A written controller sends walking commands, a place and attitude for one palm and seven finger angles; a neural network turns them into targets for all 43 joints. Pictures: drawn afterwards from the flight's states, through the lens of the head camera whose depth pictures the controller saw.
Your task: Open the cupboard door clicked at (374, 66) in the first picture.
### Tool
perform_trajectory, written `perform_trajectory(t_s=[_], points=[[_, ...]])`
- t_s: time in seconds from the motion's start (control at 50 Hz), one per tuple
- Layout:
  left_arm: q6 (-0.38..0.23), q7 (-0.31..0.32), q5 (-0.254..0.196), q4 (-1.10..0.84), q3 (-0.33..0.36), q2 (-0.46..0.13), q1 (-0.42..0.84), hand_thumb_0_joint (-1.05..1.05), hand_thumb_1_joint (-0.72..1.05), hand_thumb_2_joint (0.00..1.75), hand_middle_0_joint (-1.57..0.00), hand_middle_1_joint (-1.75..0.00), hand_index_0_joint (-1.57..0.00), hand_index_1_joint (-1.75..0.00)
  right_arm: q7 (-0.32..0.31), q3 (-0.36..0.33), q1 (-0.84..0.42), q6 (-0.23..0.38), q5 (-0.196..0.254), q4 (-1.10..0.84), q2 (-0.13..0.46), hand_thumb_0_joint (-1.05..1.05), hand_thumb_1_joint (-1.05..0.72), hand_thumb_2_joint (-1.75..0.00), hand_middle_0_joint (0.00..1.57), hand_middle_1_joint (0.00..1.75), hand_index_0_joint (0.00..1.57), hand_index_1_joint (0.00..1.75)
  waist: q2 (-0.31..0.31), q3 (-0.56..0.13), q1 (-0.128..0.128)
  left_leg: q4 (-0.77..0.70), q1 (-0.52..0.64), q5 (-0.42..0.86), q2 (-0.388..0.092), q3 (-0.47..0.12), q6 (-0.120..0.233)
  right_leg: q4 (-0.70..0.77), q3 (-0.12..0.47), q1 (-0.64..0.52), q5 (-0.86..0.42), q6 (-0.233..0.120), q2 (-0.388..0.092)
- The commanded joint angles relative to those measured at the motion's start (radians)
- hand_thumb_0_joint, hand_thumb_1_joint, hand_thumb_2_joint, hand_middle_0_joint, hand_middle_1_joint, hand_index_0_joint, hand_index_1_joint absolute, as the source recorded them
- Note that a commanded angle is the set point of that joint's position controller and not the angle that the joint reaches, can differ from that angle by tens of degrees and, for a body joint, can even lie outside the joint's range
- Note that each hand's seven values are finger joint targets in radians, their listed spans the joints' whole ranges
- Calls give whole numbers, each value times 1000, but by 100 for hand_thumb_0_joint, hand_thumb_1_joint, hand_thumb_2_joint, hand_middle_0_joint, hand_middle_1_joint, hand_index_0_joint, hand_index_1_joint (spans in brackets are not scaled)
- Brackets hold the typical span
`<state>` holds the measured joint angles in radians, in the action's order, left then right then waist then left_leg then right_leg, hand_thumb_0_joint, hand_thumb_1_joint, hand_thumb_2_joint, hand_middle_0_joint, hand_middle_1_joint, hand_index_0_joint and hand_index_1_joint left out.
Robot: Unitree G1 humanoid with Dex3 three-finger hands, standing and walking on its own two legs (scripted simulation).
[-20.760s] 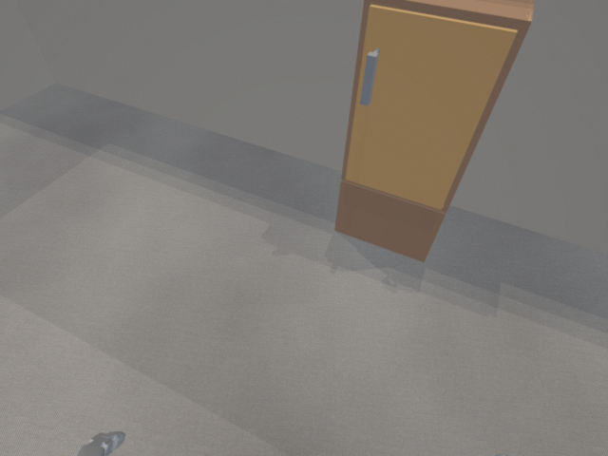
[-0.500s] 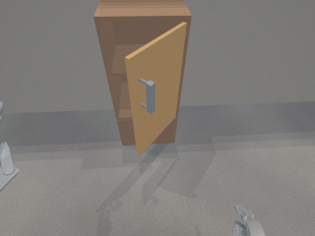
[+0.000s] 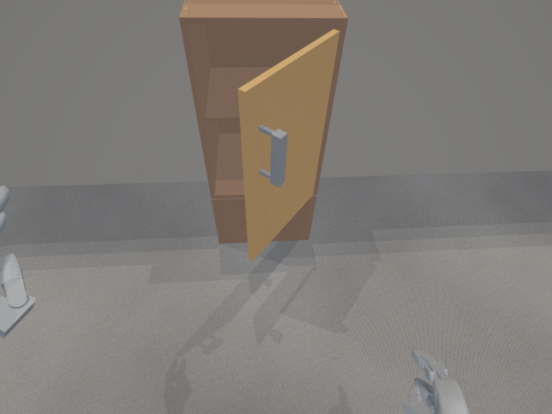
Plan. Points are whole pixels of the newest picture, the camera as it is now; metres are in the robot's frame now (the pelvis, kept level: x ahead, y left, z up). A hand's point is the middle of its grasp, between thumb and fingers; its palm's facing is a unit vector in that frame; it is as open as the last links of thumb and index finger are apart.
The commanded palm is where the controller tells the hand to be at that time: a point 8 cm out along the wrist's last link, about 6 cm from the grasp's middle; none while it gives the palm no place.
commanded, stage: stop stepping back and stand still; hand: left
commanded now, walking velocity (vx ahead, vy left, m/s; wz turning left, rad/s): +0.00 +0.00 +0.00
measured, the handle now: (270, 155) +0.65 +0.04 -0.02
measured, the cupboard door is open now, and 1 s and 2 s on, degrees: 50 50 50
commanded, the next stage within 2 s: let the arm hang, fingers relaxed in 0.16 s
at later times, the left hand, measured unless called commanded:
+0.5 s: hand out of the picture +0.10 +0.21 -0.14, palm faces -0.01 -0.96 -0.28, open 7.4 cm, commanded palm none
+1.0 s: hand out of the picture -0.05 +0.16 -0.17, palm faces +0.07 -0.97 -0.23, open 7.3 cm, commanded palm none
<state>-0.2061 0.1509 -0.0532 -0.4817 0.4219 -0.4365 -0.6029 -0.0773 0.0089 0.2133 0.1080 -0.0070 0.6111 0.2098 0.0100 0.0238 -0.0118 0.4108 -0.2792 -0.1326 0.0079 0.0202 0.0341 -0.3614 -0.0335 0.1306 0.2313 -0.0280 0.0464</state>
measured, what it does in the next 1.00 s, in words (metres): stands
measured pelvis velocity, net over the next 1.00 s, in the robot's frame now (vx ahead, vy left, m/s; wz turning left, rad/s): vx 0.00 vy -0.02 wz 0.04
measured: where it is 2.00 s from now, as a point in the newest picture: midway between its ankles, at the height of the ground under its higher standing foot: outside the picture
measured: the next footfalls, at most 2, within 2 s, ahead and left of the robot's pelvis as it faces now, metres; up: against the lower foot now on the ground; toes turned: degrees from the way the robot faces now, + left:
none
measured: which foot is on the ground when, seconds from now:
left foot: down 0.00-1.00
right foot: down 0.00-1.00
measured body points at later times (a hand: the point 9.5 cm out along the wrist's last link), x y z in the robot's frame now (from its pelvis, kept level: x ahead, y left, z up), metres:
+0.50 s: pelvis -0.01 +0.00 -0.01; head +0.00 -0.01 +0.44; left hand +0.10 +0.26 -0.12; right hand +0.10 -0.26 -0.14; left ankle +0.05 +0.09 -0.74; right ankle -0.02 -0.10 -0.74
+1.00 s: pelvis +0.00 -0.02 +0.00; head +0.01 -0.03 +0.45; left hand -0.05 +0.21 -0.16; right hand -0.01 -0.22 -0.18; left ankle +0.05 +0.09 -0.74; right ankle -0.02 -0.10 -0.74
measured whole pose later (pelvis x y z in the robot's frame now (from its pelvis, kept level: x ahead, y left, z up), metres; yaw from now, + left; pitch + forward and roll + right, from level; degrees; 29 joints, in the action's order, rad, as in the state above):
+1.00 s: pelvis +0.00 -0.02 +0.00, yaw +2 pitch -2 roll +0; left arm 0.00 0.04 0.00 1.16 0.00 -0.15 -0.34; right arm -0.03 0.01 0.29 -0.03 -0.02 1.13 0.12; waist 0.04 0.06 -0.01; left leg 0.44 -0.25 -0.15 0.02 -0.02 0.01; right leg -0.43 -0.07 0.11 0.28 -0.06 0.04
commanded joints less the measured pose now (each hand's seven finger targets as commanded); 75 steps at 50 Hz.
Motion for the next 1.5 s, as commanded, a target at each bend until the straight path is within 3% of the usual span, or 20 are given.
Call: perform_trajectory(t_s=[0.0, 0.1, 0.12, 0.22, 0.24, 0.26, 0.28, 0.3, 0.34, 0.38, 0.4, 0.42, 0.5, 0.6, 0.66, 0.78, 0.92, 1.06, 1.22, 1.48], points=[[-39, 16, 2, -132, 71, -120, 59, 0, 90, 90, -20, -30, -20, -30, -16, -45, -89, 55, 7, -142, 132, 0, -90, -90, 20, 30, 20, 30, 35, -70, 3, -125, 73, -126, -95, -110, -16, 86, 62, 57, 12, 37, -45], [-41, 21, 18, -178, 60, -134, 138, 0, 90, 90, -20, -30, -20, -30, -20, -42, -97, 62, 1, -139, 130, 0, -90, -90, 20, 30, 20, 30, 71, -64, 8, -140, 67, -166, -83, -114, -16, 93, 61, 53, 37, 34, -45], [-42, 24, 21, -201, 78, -159, 155, 0, 90, 90, -20, -30, -20, -30, -21, -43, -102, 65, -1, -137, 132, 0, -90, -90, 20, 30, 20, 30, 85, -70, 9, -141, 64, -174, -80, -117, -19, 92, 61, 47, 45, 32, -47], [-44, 28, 14, -208, 112, -173, 96, 0, 90, 90, -20, -30, -20, -30, -18, -42, -102, 64, -6, -142, 120, 0, -90, -90, 20, 30, 20, 30, 89, -96, 17, -119, 82, -117, -68, -106, -24, 100, 61, 28, 19, 25, -52], [104, -121, 92, 638, -320, 50, 150, 0, 90, 90, -20, -30, -20, -30, 78, -83, -132, 89, 13, 128, 298, 0, -90, -90, 20, 30, 20, 30, 80, -13, -23, 70, -49, 136, -112, -157, 0, -80, 13, 132, -110, -11, -121], [176, -142, 80, 675, -294, 43, 152, 0, 90, 90, -20, -30, -20, -30, 79, -84, -43, 16, 18, 136, 250, 0, -90, -90, 20, 30, 20, 30, 75, -102, -9, 81, 58, 210, -119, -118, -9, -61, 67, 145, -79, -17, -131], [197, -145, 76, 650, -301, 50, 163, 0, 90, 90, -20, -30, -20, -30, 77, -81, -27, -2, 18, 114, 243, 0, -90, -90, 20, 30, 20, 30, 97, -90, -13, 87, 67, 180, -126, -121, -4, -72, 50, 177, -5, -15, -119], [196, -147, 79, 686, -309, 60, 185, 0, 90, 90, -20, -30, -20, -30, 76, -76, -32, -12, 5, 123, 242, 0, -90, -90, 20, 30, 20, 30, 61, -109, -5, 63, 0, 112, -147, -168, 21, -121, 38, 164, 67, -20, -102], [193, -147, 88, 784, -322, 40, 231, 0, 90, 90, -20, -30, -20, -30, 72, -63, -47, -33, -6, 129, 250, 0, -90, -90, 20, 30, 20, 30, -88, -97, 7, 24, -54, 97, -151, -221, 47, -151, 47, 97, 63, -24, -82], [191, -149, 91, 898, -328, 26, 281, 0, 90, 90, -20, -30, -20, -30, 71, -55, -67, -46, -14, 151, 243, 0, -90, -90, 20, 30, 20, 30, -203, -95, 15, 34, -59, 86, -128, -211, 45, -107, 81, 75, 15, -31, -109], [192, -147, 88, 959, -334, 26, 303, 0, 90, 90, -20, -30, -20, -30, 72, -52, -64, -55, -15, 169, 234, 0, -90, -90, 20, 30, 20, 30, -214, -100, 11, 45, -31, 85, -114, -192, 37, -89, 98, 86, 4, -38, -129], [198, -143, 85, 1016, -348, 31, 322, 0, 90, 90, -20, -30, -20, -30, 72, -44, -57, -66, -17, 182, 214, 0, -90, -90, 20, 30, 20, 30, -190, -86, 7, 48, -15, 82, -99, -182, 27, -76, 108, 102, 13, -44, -140], [210, -132, 72, 1219, -381, 67, 325, 0, 90, 90, -20, -30, -20, -30, 69, -19, -40, -100, -23, 259, 147, 0, -90, -90, 20, 30, 20, 30, 66, -39, 5, -5, 13, 17, -83, -161, 12, -35, 123, 103, 56, -40, -141], [205, -128, 62, 1414, -384, 106, 267, 0, 90, 90, -20, -30, -20, -30, 52, -15, 8, -114, -18, 343, 97, 0, -90, -90, 20, 30, 20, 30, 205, -35, 13, -33, 12, -59, -82, -159, 6, 15, 116, 47, 51, -47, -141], [202, -128, 59, 1486, -392, 122, 258, 0, 90, 90, -20, -30, -20, -30, 45, -17, 58, -120, -13, 388, 84, 0, -90, -90, 20, 30, 20, 30, 135, -42, 4, -24, 38, -54, -86, -160, 4, 44, 113, 41, 56, -49, -145], [202, -121, 58, 1579, -406, 175, 229, 0, 90, 90, -20, -30, -20, -30, 37, -20, 121, -125, -11, 451, 59, 0, -90, -90, 20, 30, 20, 30, -17, 55, -2, -37, 59, -58, -91, -148, 9, 77, 96, 110, 96, -46, -139], [199, -111, 57, 1611, -407, 198, 197, 0, 90, 90, -20, -30, -20, -30, 36, -16, 150, -123, -11, 493, 22, 0, -90, -90, 20, 30, 20, 30, -60, 77, 4, -29, 67, -24, -85, -118, 7, 82, 93, 118, 104, -42, -145], [198, -106, 56, 1614, -403, 215, 199, 0, 90, 90, -20, -30, -20, -30, 36, -11, 156, -119, -15, 520, -14, 0, -90, -90, 20, 30, 20, 30, -11, 108, 8, -34, 57, 7, -84, -111, 5, 68, 92, 116, 65, -40, -143], [194, -103, 55, 1612, -397, 223, 201, 0, 90, 90, -20, -30, -20, -30, 28, -10, 154, -110, -13, 522, -21, 0, -90, -90, 20, 30, 20, 30, 29, 83, 17, -25, 57, 82, -87, -111, 5, 55, 87, 53, -45, -36, -143], [191, -103, 54, 1613, -396, 225, 201, 0, 90, 90, -20, -30, -20, -30, 23, -13, 153, -110, -11, 518, -9, 0, -90, -90, 20, 30, 20, 30, -11, 53, 8, -13, 103, 120, -91, -101, 3, 59, 83, 24, -136, -27, -146]])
